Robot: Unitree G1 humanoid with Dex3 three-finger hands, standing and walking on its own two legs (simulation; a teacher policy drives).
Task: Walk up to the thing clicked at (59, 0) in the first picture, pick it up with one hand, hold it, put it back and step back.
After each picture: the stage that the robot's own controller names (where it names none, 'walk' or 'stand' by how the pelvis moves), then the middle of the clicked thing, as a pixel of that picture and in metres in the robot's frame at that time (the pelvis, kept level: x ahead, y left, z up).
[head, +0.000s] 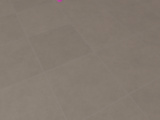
stand; out of the picture +2.27 +0.32 -0.66
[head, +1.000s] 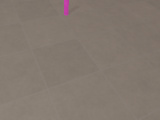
walk; (66, 6) +2.14 +0.15 -0.63
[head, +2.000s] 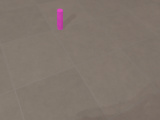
walk; (60, 19) +1.51 +0.18 -0.64
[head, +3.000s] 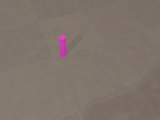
walk; (62, 46) +1.04 +0.16 -0.63
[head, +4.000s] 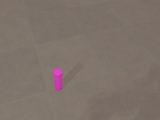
walk; (58, 80) +0.71 +0.17 -0.63
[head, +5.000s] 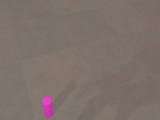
walk; (47, 107) +0.46 +0.19 -0.63
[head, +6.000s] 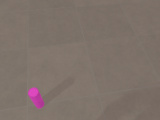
walk; (36, 98) +0.44 +0.35 -0.63
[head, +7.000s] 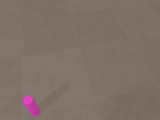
stand; (32, 106) +0.47 +0.34 -0.63
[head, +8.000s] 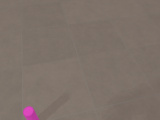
walk; (32, 117) +0.43 +0.35 -0.65
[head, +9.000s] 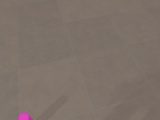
stand; out of the picture +0.37 +0.39 -0.65
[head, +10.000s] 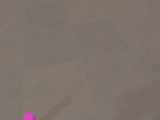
stand; out of the picture +0.38 +0.36 -0.66
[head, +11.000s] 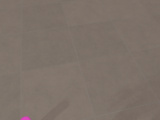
stand; out of the picture +0.35 +0.37 -0.66
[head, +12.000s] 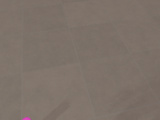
stand; out of the picture +0.35 +0.37 -0.66
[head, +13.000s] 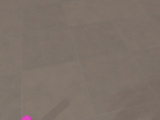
stand; out of the picture +0.36 +0.37 -0.66
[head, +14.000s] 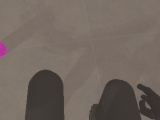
go down; out of the picture +0.40 +0.41 -0.31
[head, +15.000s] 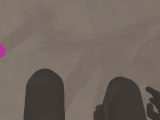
go down; out of the picture +0.40 +0.43 -0.26
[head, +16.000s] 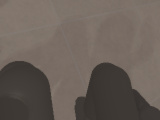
close in; out of the picture +0.37 +0.45 -0.16
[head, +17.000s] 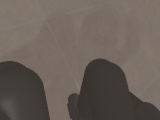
close; out of the picture +0.36 +0.45 -0.15
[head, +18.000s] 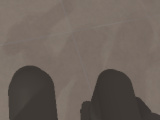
lift; out of the picture +0.32 +0.33 -0.09
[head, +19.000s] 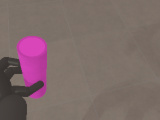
lift; (34, 72) +0.34 +0.16 +0.04
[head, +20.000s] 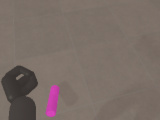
hold; (53, 99) +0.50 +0.21 -0.63
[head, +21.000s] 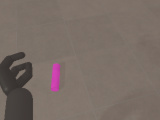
hold; (55, 76) +0.79 +0.23 -0.70
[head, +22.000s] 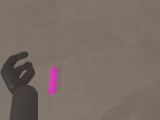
crouch; (52, 79) +0.79 +0.26 -0.71
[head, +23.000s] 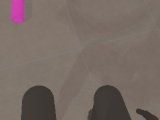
crouch; (18, 1) +0.82 +0.34 -0.45
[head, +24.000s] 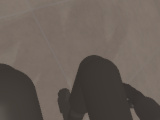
lower; out of the picture +0.77 +0.51 -0.25
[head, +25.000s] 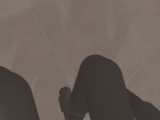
lower; out of the picture +0.75 +0.55 -0.25
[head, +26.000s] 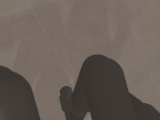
lower; out of the picture +0.74 +0.58 -0.25
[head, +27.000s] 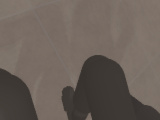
lower; out of the picture +0.73 +0.62 -0.25
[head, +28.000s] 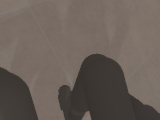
loosen; out of the picture +0.72 +0.66 -0.25
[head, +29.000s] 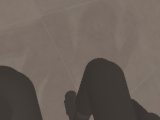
stand; out of the picture +0.72 +0.69 -0.26
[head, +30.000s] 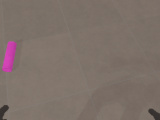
stand; (9, 56) +0.80 +0.54 -0.62
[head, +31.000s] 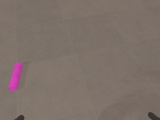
stand; (16, 76) +0.80 +0.57 -0.69
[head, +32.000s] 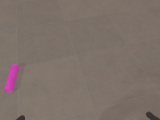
stand; (12, 77) +0.79 +0.61 -0.69
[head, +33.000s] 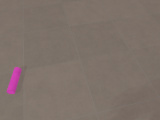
stand; (14, 80) +0.80 +0.64 -0.74
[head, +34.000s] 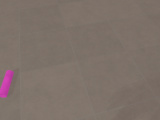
stand; (6, 83) +0.78 +0.69 -0.75
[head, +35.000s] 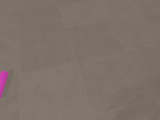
stand; (0, 84) +0.78 +0.74 -0.75
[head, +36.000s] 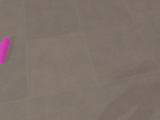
walk; (2, 50) +0.92 +0.71 -0.72
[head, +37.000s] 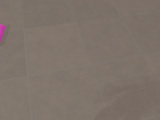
walk; out of the picture +1.14 +0.77 -0.73
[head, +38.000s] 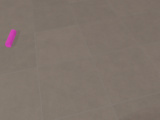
stand; (11, 38) +1.41 +0.91 -0.73
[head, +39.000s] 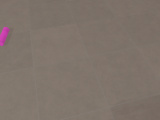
stand; (3, 36) +1.40 +0.89 -0.74
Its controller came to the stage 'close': yes
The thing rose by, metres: 0.68
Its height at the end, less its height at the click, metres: -0.09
